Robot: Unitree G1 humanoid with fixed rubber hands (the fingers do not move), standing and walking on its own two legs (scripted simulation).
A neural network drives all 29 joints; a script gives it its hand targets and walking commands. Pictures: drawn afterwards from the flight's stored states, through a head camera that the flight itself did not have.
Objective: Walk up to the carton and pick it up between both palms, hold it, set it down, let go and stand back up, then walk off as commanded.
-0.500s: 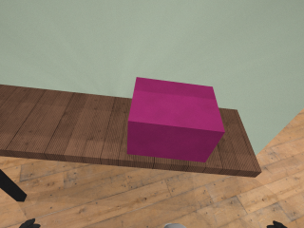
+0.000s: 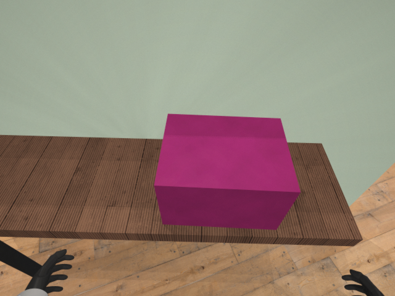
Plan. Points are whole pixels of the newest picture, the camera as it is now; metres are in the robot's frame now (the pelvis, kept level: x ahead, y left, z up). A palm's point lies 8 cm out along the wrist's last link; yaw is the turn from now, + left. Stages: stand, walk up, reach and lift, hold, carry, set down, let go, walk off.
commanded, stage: walk up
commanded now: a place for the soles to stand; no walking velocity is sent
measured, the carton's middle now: (221, 171) +0.42 -0.05 -0.02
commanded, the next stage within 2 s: none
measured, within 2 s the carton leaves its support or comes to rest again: neither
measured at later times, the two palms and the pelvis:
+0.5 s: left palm out of the picture +0.08 +0.30 -0.07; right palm out of the picture +0.06 -0.36 -0.07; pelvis -0.05 -0.02 +0.01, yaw -1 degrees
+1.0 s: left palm out of the picture +0.10 +0.29 -0.09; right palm out of the picture +0.04 -0.36 -0.07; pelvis -0.04 -0.02 +0.01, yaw -1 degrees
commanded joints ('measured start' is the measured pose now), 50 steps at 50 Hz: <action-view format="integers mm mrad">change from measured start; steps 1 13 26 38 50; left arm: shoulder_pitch -45 -85 -106 -87 -79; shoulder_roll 168 156 161 126 128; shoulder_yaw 38 38 47 48 49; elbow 24 158 191 208 212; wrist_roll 2 1 8 5 10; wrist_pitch -5 -7 -26 -23 -27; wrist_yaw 5 -8 -16 -15 -9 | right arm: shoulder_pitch -18 -118 -79 -79 -66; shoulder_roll -171 -167 -134 -131 -132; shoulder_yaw -63 -64 -67 -65 -74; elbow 3 94 186 210 199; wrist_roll -2 -1 -1 -4 -7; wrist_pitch -8 -6 -18 -31 -24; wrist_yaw -3 6 8 6 2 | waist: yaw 4 4 -17 10 -9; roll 2 29 -61 -32 12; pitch -119 -69 -32 -44 -74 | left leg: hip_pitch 43 15 43 -7 33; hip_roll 101 124 67 102 111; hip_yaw -49 -55 -49 -92 -74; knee -83 -218 -227 -282 -248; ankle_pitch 548 183 45 95 228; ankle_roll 65 77 58 69 67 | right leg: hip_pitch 121 93 -22 56 68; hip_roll -78 -56 -73 -53 -63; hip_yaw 50 47 137 85 57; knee -44 -156 -311 -259 -217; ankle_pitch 573 302 -29 121 293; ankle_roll -99 -73 -95 -81 -79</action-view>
